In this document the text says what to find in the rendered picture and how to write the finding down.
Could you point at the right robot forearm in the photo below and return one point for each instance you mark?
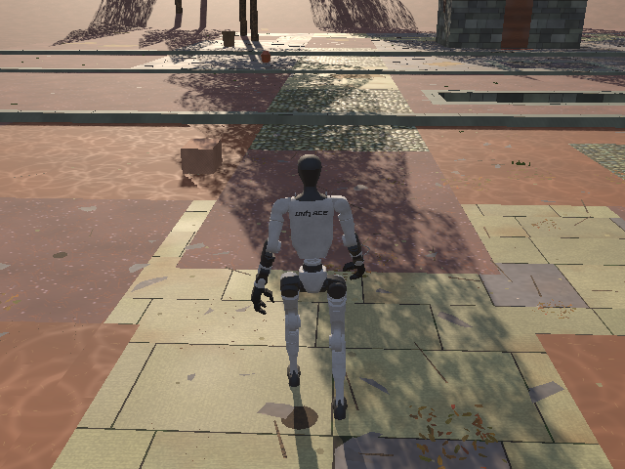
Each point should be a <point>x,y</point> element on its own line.
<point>356,253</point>

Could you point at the left robot forearm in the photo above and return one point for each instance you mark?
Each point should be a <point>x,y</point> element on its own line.
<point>264,268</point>

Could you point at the robot right upper arm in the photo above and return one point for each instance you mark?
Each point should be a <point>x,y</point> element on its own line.
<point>341,205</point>

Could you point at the humanoid robot torso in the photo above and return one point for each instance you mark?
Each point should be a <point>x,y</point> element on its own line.
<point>311,224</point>

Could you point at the robot left upper arm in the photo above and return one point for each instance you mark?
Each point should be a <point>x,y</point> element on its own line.
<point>280,207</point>

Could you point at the left robot hand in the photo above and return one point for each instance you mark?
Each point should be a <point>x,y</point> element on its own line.
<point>256,298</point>

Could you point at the right robot foot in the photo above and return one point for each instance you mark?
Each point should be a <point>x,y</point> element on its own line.
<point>339,410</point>

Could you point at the right robot hand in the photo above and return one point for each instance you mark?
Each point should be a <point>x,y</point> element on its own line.
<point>351,266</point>

